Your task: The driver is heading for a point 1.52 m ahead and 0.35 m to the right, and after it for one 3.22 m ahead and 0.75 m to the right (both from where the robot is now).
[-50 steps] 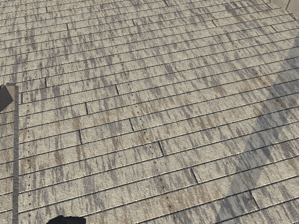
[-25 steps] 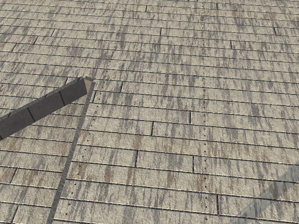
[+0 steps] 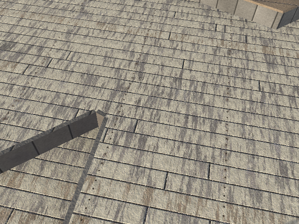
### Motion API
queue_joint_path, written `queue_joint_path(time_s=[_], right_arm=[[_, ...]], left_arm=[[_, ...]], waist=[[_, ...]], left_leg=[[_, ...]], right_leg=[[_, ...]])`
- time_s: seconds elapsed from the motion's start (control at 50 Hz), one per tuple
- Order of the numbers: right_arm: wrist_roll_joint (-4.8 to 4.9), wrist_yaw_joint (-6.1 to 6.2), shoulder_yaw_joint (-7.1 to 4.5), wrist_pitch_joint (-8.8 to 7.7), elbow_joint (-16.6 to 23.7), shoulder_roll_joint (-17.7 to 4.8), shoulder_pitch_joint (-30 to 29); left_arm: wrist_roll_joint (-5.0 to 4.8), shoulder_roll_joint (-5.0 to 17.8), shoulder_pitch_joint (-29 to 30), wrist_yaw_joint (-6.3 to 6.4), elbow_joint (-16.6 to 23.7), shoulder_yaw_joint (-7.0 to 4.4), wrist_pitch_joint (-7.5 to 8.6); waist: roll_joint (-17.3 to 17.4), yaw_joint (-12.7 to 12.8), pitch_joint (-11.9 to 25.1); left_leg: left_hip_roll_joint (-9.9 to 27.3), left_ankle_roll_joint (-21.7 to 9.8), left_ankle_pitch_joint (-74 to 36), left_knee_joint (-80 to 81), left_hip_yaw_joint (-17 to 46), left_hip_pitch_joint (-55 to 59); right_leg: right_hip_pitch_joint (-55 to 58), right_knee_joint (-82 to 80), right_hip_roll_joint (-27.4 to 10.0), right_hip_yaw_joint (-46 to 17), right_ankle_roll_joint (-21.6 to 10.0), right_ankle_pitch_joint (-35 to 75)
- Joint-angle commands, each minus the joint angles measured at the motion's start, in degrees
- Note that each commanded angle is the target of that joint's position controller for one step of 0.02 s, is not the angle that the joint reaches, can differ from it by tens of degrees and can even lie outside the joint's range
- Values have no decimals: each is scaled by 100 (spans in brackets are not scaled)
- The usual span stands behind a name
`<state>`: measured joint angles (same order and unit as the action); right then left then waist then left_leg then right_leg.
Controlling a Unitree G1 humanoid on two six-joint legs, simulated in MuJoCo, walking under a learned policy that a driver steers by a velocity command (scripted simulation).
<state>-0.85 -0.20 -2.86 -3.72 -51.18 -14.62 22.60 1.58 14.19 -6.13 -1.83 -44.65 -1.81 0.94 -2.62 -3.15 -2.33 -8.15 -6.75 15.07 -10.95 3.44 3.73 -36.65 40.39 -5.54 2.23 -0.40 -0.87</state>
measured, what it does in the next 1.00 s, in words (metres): walks ahead, turning right: right foot, then left foot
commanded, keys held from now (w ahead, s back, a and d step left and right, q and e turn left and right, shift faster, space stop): w+e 0.32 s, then e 0.36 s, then no key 0.02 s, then w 0.20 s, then w+q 0.10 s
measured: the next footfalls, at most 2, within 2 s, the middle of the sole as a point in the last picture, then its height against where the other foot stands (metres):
right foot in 0.12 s outside the picture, level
left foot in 0.62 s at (147, 219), level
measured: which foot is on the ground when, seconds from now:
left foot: down 0.00-0.14, up 0.16-0.60, down 0.62-1.00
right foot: up 0.00-0.10, down 0.12-0.64, up 0.66-1.00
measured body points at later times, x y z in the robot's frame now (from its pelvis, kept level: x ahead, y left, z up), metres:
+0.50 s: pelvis +0.26 -0.05 +0.00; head +0.29 -0.07 +0.45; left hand +0.32 +0.22 -0.12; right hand +0.38 -0.33 -0.11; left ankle +0.43 +0.07 -0.69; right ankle +0.20 -0.11 -0.74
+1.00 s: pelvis +0.38 -0.07 +0.01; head +0.38 -0.07 +0.46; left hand +0.61 +0.10 -0.11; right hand +0.30 -0.33 -0.12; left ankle +0.46 +0.01 -0.74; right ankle +0.33 -0.17 -0.72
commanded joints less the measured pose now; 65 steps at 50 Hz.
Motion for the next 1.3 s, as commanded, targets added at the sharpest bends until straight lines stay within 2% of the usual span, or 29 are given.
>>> queue_joint_path(time_s=[0.02, 0.08, 0.12, 0.14, 0.16, 0.18, 0.22, 0.26, 0.3, 0.36, 0.42, 0.54, 0.6, 0.62, 0.64, 0.66, 0.68, 0.7, 0.72, 0.78, 0.88, 0.96, 1.02, 1.04, 1.06, 1.08, 1.12, 1.18, 1.3], right_arm=[[-80, 83, -134, -56, 39, -773, 418], [-119, 160, -129, -75, 6, -903, 124], [-112, 168, -132, -45, 0, -996, 1], [-2, 151, -46, -94, 216, -779, 87], [93, 78, -43, -142, 314, -591, 351], [-116, 73, -60, -157, 399, -842, -12], [-95, 11, -21, -251, 592, -744, -711], [-194, -31, 40, -71, 647, -578, -558], [-231, -55, 68, 74, 710, -524, -564], [-194, -44, 103, 128, 920, -457, -1095], [-125, -12, 148, 140, 1095, -374, -1549], [-19, 64, 160, 116, 1346, -527, -2045], [-25, 162, 104, 4, 1157, -733, -1255], [-95, 226, 47, -85, 1083, -958, -726], [-98, 307, -6, -69, 1155, -1336, -397], [37, 273, -88, 90, 1168, -1448, -489], [78, 230, -12, 180, 1305, -973, -763], [75, 232, 99, 202, 1359, -588, -984], [-10, 213, 140, 242, 1363, -479, -1179], [-118, 137, 50, 204, 1216, -675, -1144], [-62, 24, -59, 77, 962, -831, -806], [-28, -86, -152, 176, 789, -972, -614], [72, -73, -182, 306, 776, -854, -696], [60, -84, -75, 261, 1000, -423, -1007], [115, -101, 55, 184, 1250, 72, -1122], [-20, -79, -86, 170, 1241, -518, -1266], [-6, -178, -212, 168, 948, -714, -694], [-139, -252, -222, 238, 776, -563, -588], [-137, -415, -108, 323, 1201, -272, -1670]], left_arm=[[-39, 419, 846, -46, 605, -61, 136], [-49, 544, 88, -1, 386, -135, 151], [8, 735, -1428, 87, -90, -261, 220], [129, 1249, -2222, 158, -231, -412, 232], [9, 1533, -2205, 127, -271, -518, 168], [-188, 1325, -1677, 43, -218, -481, 142], [-134, 788, -1256, 43, -192, -347, 148], [-143, 687, -1091, 111, -241, -306, 175], [-164, 806, -1201, 120, -302, -339, 237], [-155, 969, -1384, 149, -317, -382, 241], [-179, 993, -1589, 155, -333, -408, 171], [-83, 1001, -1790, 280, -231, -443, -66], [-102, 1106, -1210, 296, -4, -488, -61], [-196, 968, -1077, 260, 128, -446, 4], [-250, 522, -1438, 269, 299, -327, 43], [-246, 742, -2137, 316, 288, -405, -68], [-45, 1016, -2184, 345, 12, -436, -196], [23, 1023, -1724, 278, -4, -450, -260], [9, 877, -1613, 208, 22, -426, -311], [27, 699, -1463, 4, 80, -330, -398], [92, 557, -979, -73, 140, -187, -268], [45, 501, -782, -44, 169, -74, -114], [51, 530, -1530, 97, -129, -69, 45], [102, 857, -2036, 192, -209, -128, 108], [58, 1513, -2117, 263, -149, -276, 115], [104, 1546, -1885, 342, -185, -338, 129], [-34, 904, -1055, 323, -54, -180, 233], [-54, 645, -1078, 320, -83, -123, 389], [-12, 650, -1524, 256, -370, -160, 437]], waist=[[622, -145, -294], [706, 278, 17], [556, 967, 791], [-63, 1148, 1398], [-1393, 818, 1865], [-420, 692, 1389], [444, 532, 169], [317, 191, 185], [107, 132, 183], [128, 219, -26], [-3, 392, 200], [-236, 654, 406], [-247, 167, 477], [98, -69, 806], [1106, 57, 1492], [2021, 360, 2122], [972, 479, 1661], [532, 402, 1066], [550, 506, 833], [1204, 461, 478], [1008, 347, 362], [1067, 313, 289], [617, 776, 158], [-194, 1033, 166], [-1284, 1055, 187], [-576, 955, -429], [-397, 335, -504], [-270, 324, -190], [-308, 597, -406]], left_leg=[[1867, -378, -3395, 52, 336, 346], [1909, -168, -5678, -818, -88, 413], [1701, -6, -5858, -2866, -428, -14], [1348, 179, -4044, -4697, -680, -1522], [55, 472, 951, -6742, -677, -3394], [457, 384, 974, -7084, 109, -4053], [985, 388, 337, -6410, 77, -4029], [1190, 560, 293, -5820, 47, -3598], [1229, 735, 346, -5399, -73, -3497], [1206, 979, -124, -4503, -302, -3635], [1002, 1043, -724, -3740, -419, -3461], [650, 883, -729, -2759, -194, -3370], [551, 633, -1002, -1397, -36, -2058], [1167, 415, -1995, -1016, 383, -984], [2810, 52, -4500, -1385, 1621, 232], [3630, -874, -5461, -1361, 3005, 468], [3429, -905, -4578, -1311, 2691, -36], [2942, -742, -3886, -1128, 1963, -650], [2532, -482, -2476, -818, 1483, -1077], [1977, -342, 206, -77, 1022, -1737], [2119, -428, 1113, 375, 956, -1707], [1972, -461, 1128, 284, 792, -2236], [1521, -152, 1868, -521, 628, -3428], [1052, 165, 1873, -1679, 261, -4427], [306, 366, 1626, -3255, -458, -5274], [636, 297, 1026, -3906, 205, -5291], [829, 384, 259, -4170, 325, -4975], [937, 600, -305, -4745, -37, -4724], [1166, 691, -1000, -3798, -347, -4792]], right_leg=[[-174, -448, 185, 104, -269, -153], [1046, -751, 728, 312, -622, -851], [2808, -1304, 932, 249, -922, -748], [4398, -1358, -249, -1415, -1419, -1128], [5398, -2121, -1498, -4400, -2271, -737], [5032, -2298, -1351, -4293, -2250, -867], [3520, -2476, -901, -2871, -1846, 151], [2861, -2743, -492, -2356, -1653, 120], [2603, -2812, -313, -2101, -1705, 597], [2357, -2823, -86, -1773, -1585, 1504], [2559, -2337, 152, -1483, -1189, 2973], [3325, -1510, 128, -2059, -893, 3079], [3012, -733, 368, -2383, -567, 2603], [2534, 121, 634, -2236, -357, 1919], [1758, 1527, 1135, -1418, -187, -1456], [1064, 2529, 1685, -799, -142, -4034], [847, 3116, 1193, -856, -92, -3663], [838, 3147, 1108, -827, -12, -3234], [897, 2916, 950, -835, 40, -2884], [1051, 2444, 866, -640, 83, -2251], [1166, 1004, 723, -474, -26, -2050], [2166, -400, 771, 4, -171, -2314], [3853, -1916, 821, 58, -383, -1656], [4569, -2677, -240, -1240, -566, -2872], [4616, -3601, -1667, -3228, -912, -4691], [3627, -3760, -1891, -3432, -1235, -4787], [3469, -3734, -1238, -2263, -887, -3558], [3569, -3607, -844, -986, -779, -1707], [3658, -3376, -828, 18, -826, -216]])
Keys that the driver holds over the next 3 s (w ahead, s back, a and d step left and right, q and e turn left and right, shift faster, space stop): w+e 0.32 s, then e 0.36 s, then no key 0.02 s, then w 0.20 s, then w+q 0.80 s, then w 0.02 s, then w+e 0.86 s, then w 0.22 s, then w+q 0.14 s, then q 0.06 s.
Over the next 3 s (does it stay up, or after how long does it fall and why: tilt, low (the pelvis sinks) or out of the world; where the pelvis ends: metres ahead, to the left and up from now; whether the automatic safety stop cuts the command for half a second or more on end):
stays up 1.37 -0.31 0.00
